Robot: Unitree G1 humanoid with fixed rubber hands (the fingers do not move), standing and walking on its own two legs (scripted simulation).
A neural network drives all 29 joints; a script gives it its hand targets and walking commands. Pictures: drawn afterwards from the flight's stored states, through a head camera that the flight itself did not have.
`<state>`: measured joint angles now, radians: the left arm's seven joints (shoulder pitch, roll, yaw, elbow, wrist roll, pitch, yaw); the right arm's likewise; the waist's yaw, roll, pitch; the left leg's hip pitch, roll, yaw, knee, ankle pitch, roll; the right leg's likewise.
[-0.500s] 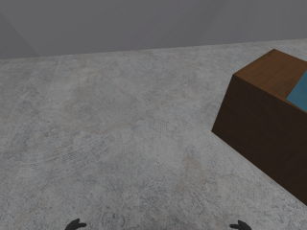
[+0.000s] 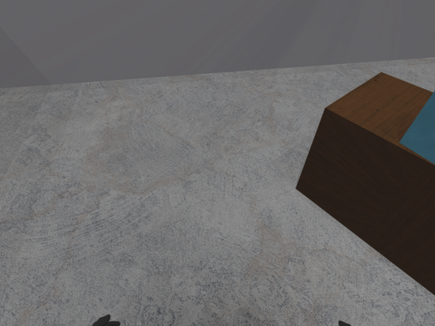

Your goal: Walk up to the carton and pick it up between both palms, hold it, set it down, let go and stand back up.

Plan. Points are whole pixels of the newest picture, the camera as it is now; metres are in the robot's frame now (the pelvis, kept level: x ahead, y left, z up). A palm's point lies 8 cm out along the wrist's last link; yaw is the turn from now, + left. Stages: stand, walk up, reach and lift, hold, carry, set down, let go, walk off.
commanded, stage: walk up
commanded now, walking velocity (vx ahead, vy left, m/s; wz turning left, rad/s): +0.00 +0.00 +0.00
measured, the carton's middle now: out of the picture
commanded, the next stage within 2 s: none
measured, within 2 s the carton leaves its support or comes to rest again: neither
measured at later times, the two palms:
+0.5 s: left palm (146, 296) +0.22 +0.16 -0.10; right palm out of the picture +0.01 -0.39 -0.15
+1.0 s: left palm (230, 214) +0.42 -0.02 -0.12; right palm out of the picture +0.03 -0.41 -0.11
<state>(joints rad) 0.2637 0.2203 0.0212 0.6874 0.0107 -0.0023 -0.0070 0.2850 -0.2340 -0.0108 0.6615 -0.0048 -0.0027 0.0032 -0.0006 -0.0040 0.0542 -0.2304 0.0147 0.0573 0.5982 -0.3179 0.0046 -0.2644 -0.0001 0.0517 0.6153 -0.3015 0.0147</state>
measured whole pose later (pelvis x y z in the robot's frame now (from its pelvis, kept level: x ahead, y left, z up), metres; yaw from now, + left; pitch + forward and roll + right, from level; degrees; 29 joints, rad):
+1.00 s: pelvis +0.18 -0.17 -0.02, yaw -37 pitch -5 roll +4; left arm 0.30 0.31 0.07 0.66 0.04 0.05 -0.07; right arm 0.44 -0.28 -0.03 0.70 -0.07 -0.06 -0.03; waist -0.05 -0.10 0.06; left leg -0.21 0.11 0.21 0.73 -0.40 -0.02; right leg -0.57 -0.03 0.02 1.20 -0.41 0.02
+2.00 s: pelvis +0.40 -0.44 -0.03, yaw -52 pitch -5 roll +0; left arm 0.24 0.24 0.04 0.60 0.02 -0.01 0.00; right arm 0.39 -0.32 -0.02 0.66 -0.02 0.04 -0.01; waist -0.04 0.05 0.12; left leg -0.36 0.11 0.02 1.08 -0.60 -0.01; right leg -0.45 -0.01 -0.02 0.85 -0.32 -0.02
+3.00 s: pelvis +0.45 -0.47 +0.00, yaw -49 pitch -2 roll +0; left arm 0.28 0.27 0.03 0.66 0.02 0.01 -0.02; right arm 0.32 -0.26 -0.02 0.65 -0.02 0.01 0.02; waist 0.00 -0.01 0.03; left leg -0.28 0.02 0.03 0.62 -0.31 0.00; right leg -0.31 -0.04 -0.01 0.62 -0.28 0.02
